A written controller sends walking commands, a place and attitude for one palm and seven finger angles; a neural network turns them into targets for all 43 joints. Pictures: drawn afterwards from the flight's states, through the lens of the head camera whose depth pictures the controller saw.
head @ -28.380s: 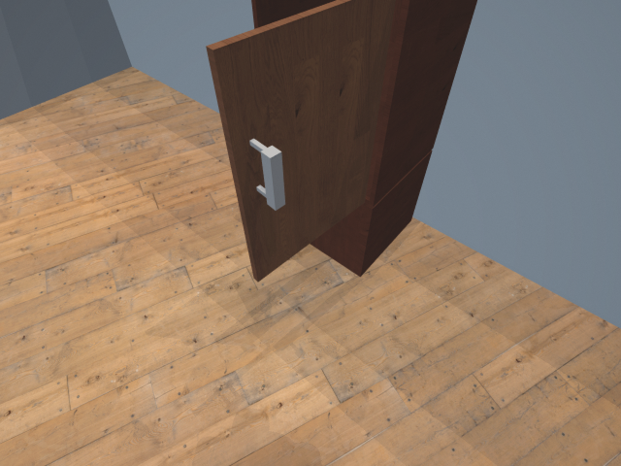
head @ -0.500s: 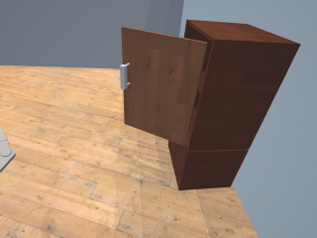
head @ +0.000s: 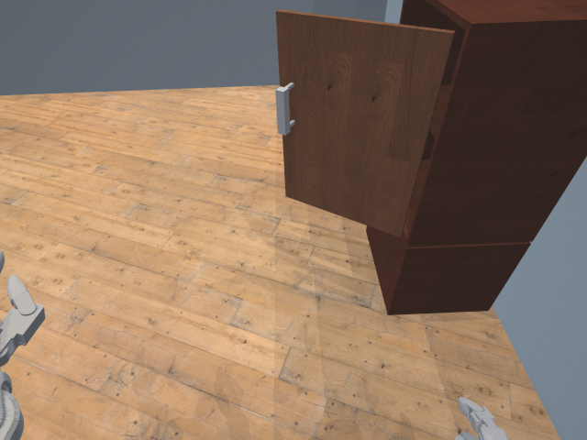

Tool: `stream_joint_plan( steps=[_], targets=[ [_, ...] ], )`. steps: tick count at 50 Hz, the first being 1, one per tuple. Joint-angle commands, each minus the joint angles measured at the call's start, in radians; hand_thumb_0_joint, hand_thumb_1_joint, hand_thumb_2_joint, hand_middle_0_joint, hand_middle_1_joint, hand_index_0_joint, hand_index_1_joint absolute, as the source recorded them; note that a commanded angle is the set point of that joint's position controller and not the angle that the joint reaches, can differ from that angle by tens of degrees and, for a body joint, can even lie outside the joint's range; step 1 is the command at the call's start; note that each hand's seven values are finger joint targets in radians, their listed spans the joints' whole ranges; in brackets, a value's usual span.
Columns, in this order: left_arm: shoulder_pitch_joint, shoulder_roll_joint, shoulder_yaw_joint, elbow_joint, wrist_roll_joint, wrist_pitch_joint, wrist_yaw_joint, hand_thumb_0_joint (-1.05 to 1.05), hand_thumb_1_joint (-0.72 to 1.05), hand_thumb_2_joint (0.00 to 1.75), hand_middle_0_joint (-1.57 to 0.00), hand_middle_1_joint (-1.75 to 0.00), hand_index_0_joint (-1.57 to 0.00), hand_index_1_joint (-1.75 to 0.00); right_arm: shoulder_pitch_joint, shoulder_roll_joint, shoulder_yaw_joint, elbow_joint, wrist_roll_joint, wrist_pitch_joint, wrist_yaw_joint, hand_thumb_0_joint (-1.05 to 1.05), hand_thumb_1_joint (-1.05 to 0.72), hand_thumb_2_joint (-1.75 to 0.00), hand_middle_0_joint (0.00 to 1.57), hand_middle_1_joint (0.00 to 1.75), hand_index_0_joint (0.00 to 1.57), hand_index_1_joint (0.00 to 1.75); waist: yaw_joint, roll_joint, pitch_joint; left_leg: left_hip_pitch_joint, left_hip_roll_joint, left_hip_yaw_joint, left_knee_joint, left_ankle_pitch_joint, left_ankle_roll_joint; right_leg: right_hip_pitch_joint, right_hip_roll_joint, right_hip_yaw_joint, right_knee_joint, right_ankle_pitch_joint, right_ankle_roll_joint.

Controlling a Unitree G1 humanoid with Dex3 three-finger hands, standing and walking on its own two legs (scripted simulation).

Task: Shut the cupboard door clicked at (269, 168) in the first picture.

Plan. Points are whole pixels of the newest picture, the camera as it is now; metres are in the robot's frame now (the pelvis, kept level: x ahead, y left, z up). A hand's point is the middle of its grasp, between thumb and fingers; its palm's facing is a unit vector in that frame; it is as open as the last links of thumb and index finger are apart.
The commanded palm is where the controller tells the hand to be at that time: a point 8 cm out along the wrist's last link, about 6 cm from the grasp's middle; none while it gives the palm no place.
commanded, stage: stop stepping back and stand still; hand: left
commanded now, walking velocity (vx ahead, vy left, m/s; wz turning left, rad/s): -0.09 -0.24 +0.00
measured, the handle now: (287, 108) +0.95 +0.12 +0.03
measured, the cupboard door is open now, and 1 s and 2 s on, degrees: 58 58 58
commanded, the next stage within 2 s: let the arm hang, fingers relaxed in 0.40 s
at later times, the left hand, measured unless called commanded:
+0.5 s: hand (56, 335) +0.18 +0.27 +0.15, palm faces +0.44 -0.77 -0.46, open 7.4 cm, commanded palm none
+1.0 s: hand out of the picture -0.04 +0.19 -0.16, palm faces +0.04 -0.97 -0.23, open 7.1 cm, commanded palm none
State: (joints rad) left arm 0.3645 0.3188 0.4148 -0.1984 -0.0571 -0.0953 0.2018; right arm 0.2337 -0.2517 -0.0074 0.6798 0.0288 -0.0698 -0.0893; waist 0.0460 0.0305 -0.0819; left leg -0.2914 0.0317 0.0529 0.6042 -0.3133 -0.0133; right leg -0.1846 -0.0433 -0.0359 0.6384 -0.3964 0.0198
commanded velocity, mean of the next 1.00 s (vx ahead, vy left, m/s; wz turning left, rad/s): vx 0.02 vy -0.02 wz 0.00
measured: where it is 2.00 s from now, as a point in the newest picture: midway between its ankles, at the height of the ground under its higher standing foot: outside the picture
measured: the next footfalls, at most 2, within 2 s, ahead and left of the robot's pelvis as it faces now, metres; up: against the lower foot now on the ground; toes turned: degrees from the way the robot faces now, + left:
none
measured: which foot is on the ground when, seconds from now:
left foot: down 0.00-1.00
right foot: down 0.00-1.00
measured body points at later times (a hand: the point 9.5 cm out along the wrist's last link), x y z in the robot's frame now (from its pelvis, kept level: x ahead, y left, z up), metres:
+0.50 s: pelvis -0.02 -0.01 +0.00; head -0.03 -0.01 +0.45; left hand +0.15 +0.30 +0.18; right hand +0.09 -0.27 -0.10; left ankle +0.02 +0.11 -0.73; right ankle -0.06 -0.10 -0.72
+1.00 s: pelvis -0.05 -0.01 +0.01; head -0.04 +0.00 +0.46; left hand -0.04 +0.24 -0.14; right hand -0.01 -0.24 -0.14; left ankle +0.02 +0.11 -0.72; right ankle -0.05 -0.12 -0.72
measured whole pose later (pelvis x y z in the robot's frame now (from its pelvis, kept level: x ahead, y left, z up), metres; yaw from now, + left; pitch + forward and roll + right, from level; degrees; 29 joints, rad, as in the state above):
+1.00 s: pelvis -0.05 -0.01 +0.01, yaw +1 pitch -2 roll -1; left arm 0.31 0.21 0.01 1.01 0.02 0.03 0.02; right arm 0.27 -0.18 0.01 1.01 -0.02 0.03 -0.02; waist -0.01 0.01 0.05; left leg -0.30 0.02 0.00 0.48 -0.15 0.01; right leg -0.16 0.02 -0.04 0.45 -0.26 -0.01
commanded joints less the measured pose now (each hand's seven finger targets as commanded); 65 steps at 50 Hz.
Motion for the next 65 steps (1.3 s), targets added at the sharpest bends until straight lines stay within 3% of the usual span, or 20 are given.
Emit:
stream_joint_plan(
  steps=[1, 5, 8, 10, 14, 17, 20, 22, 24, 25, 26, 27, 29, 31, 33, 35, 39, 43, 54, 65],
  targets=[
    [-0.209, 0.323, 0.045, -0.655, 0.019, -0.106, -0.033, 0.00, 0.90, 0.90, -0.20, -0.30, -0.20, -0.30, -0.110, -0.082, -0.027, -0.197, -0.019, -0.079, 0.003, 0.00, -0.90, -0.90, 0.20, 0.30, 0.20, 0.30, -0.069, -0.004, -0.036, 0.145, 0.170, -0.174, -0.179, 0.619, 0.079, -0.091, 0.043, -0.015, -0.011, 0.316, 0.015],
    [0.031, 0.365, 0.165, -0.773, 0.003, -0.129, -0.018, 0.00, 0.90, 0.90, -0.20, -0.30, -0.20, -0.30, -0.094, -0.071, -0.040, -0.223, -0.025, -0.107, 0.035, 0.00, -0.90, -0.90, 0.20, 0.30, 0.20, 0.30, -0.047, 0.282, -0.063, 0.238, 0.207, -0.185, -0.194, 0.724, 0.076, -0.157, 0.069, -0.032, 0.011, 0.045, -0.009],
    [0.206, 0.364, 0.237, -0.713, -0.013, -0.133, -0.019, 0.00, 0.90, 0.90, -0.20, -0.30, -0.20, -0.30, -0.092, -0.057, -0.040, -0.249, -0.025, -0.079, 0.052, 0.00, -0.90, -0.90, 0.20, 0.30, 0.20, 0.30, -0.045, 0.368, -0.085, 0.199, 0.198, -0.101, -0.161, 0.623, 0.050, -0.077, 0.075, -0.054, -0.128, 0.045, -0.018],
    [0.280, 0.338, 0.253, -0.617, -0.024, -0.135, -0.023, 0.00, 0.90, 0.90, -0.20, -0.30, -0.20, -0.30, -0.073, -0.053, -0.038, -0.255, -0.018, -0.058, 0.057, 0.00, -0.90, -0.90, 0.20, 0.30, 0.20, 0.30, -0.055, 0.304, -0.098, 0.085, 0.166, -0.031, -0.105, 0.496, 0.026, 0.065, 0.057, -0.038, -0.226, 0.260, -0.030],
    [0.349, 0.284, 0.200, -0.428, -0.033, -0.105, -0.020, 0.00, 0.90, 0.90, -0.20, -0.30, -0.20, -0.30, -0.045, -0.048, -0.038, -0.243, 0.000, -0.011, 0.055, 0.00, -0.90, -0.90, 0.20, 0.30, 0.20, 0.30, -0.073, -0.138, -0.116, -0.158, 0.027, 0.023, 0.117, 0.049, -0.014, 0.202, -0.170, 0.236, -0.224, 0.685, -0.136],
    [0.323, 0.270, 0.167, -0.356, -0.017, -0.099, -0.012, 0.00, 0.90, 0.90, -0.20, -0.30, -0.20, -0.30, -0.086, -0.051, -0.028, -0.231, 0.001, -0.001, 0.041, 0.00, -0.90, -0.90, 0.20, 0.30, 0.20, 0.30, -0.049, -0.204, -0.019, -0.284, 0.032, -0.033, 0.213, -0.176, 0.000, 0.203, -0.235, 0.247, -0.241, 0.666, -0.167],
    [0.210, 0.260, 0.124, -0.364, 0.005, -0.109, -0.006, 0.00, 0.90, 0.90, -0.20, -0.30, -0.20, -0.30, -0.096, -0.056, -0.021, -0.212, -0.011, -0.011, 0.019, 0.00, -0.90, -0.90, 0.20, 0.30, 0.20, 0.30, -0.064, -0.219, 0.036, -0.118, 0.016, 0.001, 0.024, -0.007, 0.012, 0.055, -0.158, 0.135, -0.231, 0.531, -0.127],
    [0.104, 0.273, 0.099, -0.431, 0.013, -0.123, -0.001, 0.00, 0.90, 0.90, -0.20, -0.30, -0.20, -0.30, -0.103, -0.066, -0.028, -0.196, -0.019, -0.024, 0.003, 0.00, -0.90, -0.90, 0.20, 0.30, 0.20, 0.30, -0.068, -0.147, 0.030, 0.027, 0.008, 0.008, -0.095, 0.153, 0.021, -0.015, -0.125, 0.081, -0.213, 0.392, -0.086],
    [0.023, 0.272, 0.067, -0.503, 0.022, -0.137, -0.002, 0.00, 0.90, 0.90, -0.20, -0.30, -0.20, -0.30, -0.113, -0.088, -0.042, -0.199, -0.018, -0.041, -0.008, 0.00, -0.90, -0.90, 0.20, 0.30, 0.20, 0.30, -0.057, -0.032, 0.051, 0.103, 0.078, -0.086, -0.162, 0.200, 0.052, -0.097, -0.068, 0.080, -0.198, 0.197, -0.042],
    [0.081, 0.085, -0.329, 0.271, 0.100, 0.005, -0.162, 0.00, 0.90, 0.90, -0.20, -0.30, -0.20, -0.30, -0.112, -0.281, -0.070, -0.032, -0.044, -0.094, 0.104, 0.00, -0.90, -0.90, 0.20, 0.30, 0.20, 0.30, -0.095, 0.097, 0.157, 0.005, 0.180, -0.223, -0.079, 0.403, 0.091, -0.256, -0.076, -0.020, 0.037, 0.172, -0.031],
    [0.065, 0.021, -0.300, 0.296, 0.082, 0.092, -0.183, 0.00, 0.90, 0.90, -0.20, -0.30, -0.20, -0.30, -0.043, -0.223, -0.066, -0.018, -0.041, -0.026, 0.102, 0.00, -0.90, -0.90, 0.20, 0.30, 0.20, 0.30, -0.080, 0.145, 0.098, -0.090, 0.212, -0.277, -0.181, 0.353, 0.144, -0.166, -0.019, 0.019, 0.091, -0.016, -0.022],
    [0.047, -0.002, -0.292, 0.301, 0.081, 0.120, -0.186, 0.00, 0.90, 0.90, -0.20, -0.30, -0.20, -0.30, -0.024, -0.194, -0.049, -0.024, -0.050, 0.004, 0.093, 0.00, -0.90, -0.90, 0.20, 0.30, 0.20, 0.30, -0.082, 0.203, 0.162, -0.172, 0.223, -0.321, -0.260, 0.229, 0.165, -0.169, 0.005, 0.017, 0.169, -0.144, -0.014],
    [-0.003, 0.018, -0.310, 0.395, 0.084, 0.116, -0.199, 0.00, 0.90, 0.90, -0.20, -0.30, -0.20, -0.30, -0.058, -0.194, -0.041, -0.032, -0.071, 0.014, 0.091, 0.00, -0.90, -0.90, 0.20, 0.30, 0.20, 0.30, -0.066, 0.111, 0.146, -0.232, 0.224, -0.370, -0.322, -0.011, 0.171, -0.154, 0.008, 0.057, 0.225, -0.153, -0.026],
    [-0.014, 0.034, -0.326, 0.523, 0.087, 0.099, -0.205, 0.00, 0.90, 0.90, -0.20, -0.30, -0.20, -0.30, -0.089, -0.195, -0.033, -0.026, -0.075, 0.026, 0.085, 0.00, -0.90, -0.90, 0.20, 0.30, 0.20, 0.30, -0.020, -0.047, 0.074, -0.160, 0.163, -0.274, -0.228, 0.114, 0.130, -0.049, 0.010, 0.039, -0.019, 0.001, -0.034],
    [-0.020, 0.088, -0.331, 0.648, 0.087, 0.088, -0.195, 0.00, 0.90, 0.90, -0.20, -0.30, -0.20, -0.30, -0.084, -0.152, -0.025, -0.006, -0.053, 0.042, 0.085, 0.00, -0.90, -0.90, 0.20, 0.30, 0.20, 0.30, -0.022, -0.199, -0.006, -0.111, 0.039, -0.144, -0.094, 0.091, 0.060, 0.007, -0.068, 0.171, -0.218, 0.103, -0.065],
    [-0.088, 0.085, -0.359, 0.763, 0.079, 0.088, -0.192, 0.00, 0.90, 0.90, -0.20, -0.30, -0.20, -0.30, -0.026, -0.093, -0.014, 0.052, -0.055, 0.064, 0.093, 0.00, -0.90, -0.90, 0.20, 0.30, 0.20, 0.30, -0.077, -0.194, 0.014, 0.017, -0.028, -0.073, -0.015, -0.002, 0.015, -0.162, -0.184, 0.269, -0.315, 0.031, -0.139],
    [-0.112, 0.027, -0.387, 0.932, 0.070, 0.088, -0.183, 0.00, 0.90, 0.90, -0.20, -0.30, -0.20, -0.30, -0.005, -0.076, -0.004, 0.148, -0.054, 0.068, 0.086, 0.00, -0.90, -0.90, 0.20, 0.30, 0.20, 0.30, -0.080, 0.013, 0.024, 0.110, 0.038, -0.123, -0.121, 0.260, 0.028, -0.133, -0.061, 0.147, -0.230, 0.170, -0.075],
    [-0.056, -0.005, -0.379, 1.057, 0.071, 0.094, -0.175, 0.00, 0.90, 0.90, -0.20, -0.30, -0.20, -0.30, -0.013, -0.059, -0.008, 0.214, -0.053, 0.076, 0.074, 0.00, -0.90, -0.90, 0.20, 0.30, 0.20, 0.30, -0.054, 0.131, 0.072, 0.043, 0.058, -0.149, -0.198, 0.140, 0.034, -0.051, -0.039, 0.123, -0.276, 0.122, -0.067],
    [-0.012, -0.024, -0.390, 1.243, 0.071, 0.092, -0.176, 0.00, 0.90, 0.90, -0.20, -0.30, -0.20, -0.30, 0.064, -0.052, -0.019, 0.345, -0.046, 0.078, 0.064, 0.00, -0.90, -0.90, 0.20, 0.30, 0.20, 0.30, -0.055, -0.048, 0.137, 0.078, 0.069, -0.147, -0.294, 0.019, 0.039, -0.077, -0.033, 0.111, -0.338, 0.055, -0.062],
    [0.011, -0.045, -0.393, 1.305, 0.070, 0.089, -0.169, 0.00, 0.90, 0.90, -0.20, -0.30, -0.20, -0.30, 0.087, -0.018, -0.014, 0.408, -0.044, 0.076, 0.060, 0.00, -0.90, -0.90, 0.20, 0.30, 0.20, 0.30, -0.057, -0.034, 0.193, 0.092, 0.059, -0.118, -0.295, 0.068, 0.035, -0.101, -0.041, 0.118, -0.351, 0.062, -0.060]
  ],
)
